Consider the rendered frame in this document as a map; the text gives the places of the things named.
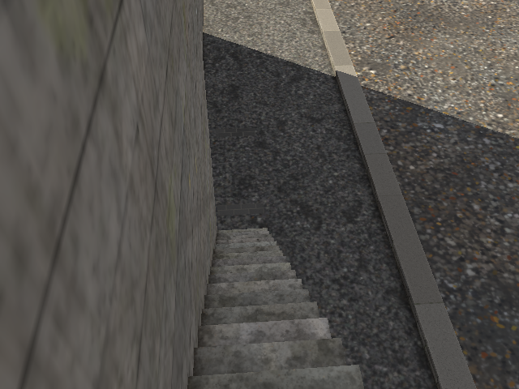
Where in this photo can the stairs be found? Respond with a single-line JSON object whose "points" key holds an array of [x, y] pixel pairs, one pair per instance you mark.
{"points": [[259, 329]]}

